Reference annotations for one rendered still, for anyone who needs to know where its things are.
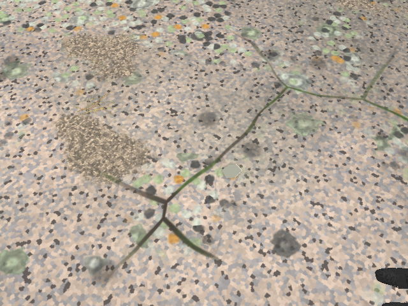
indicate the right robot hand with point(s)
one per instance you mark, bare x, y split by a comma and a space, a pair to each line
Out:
397, 277

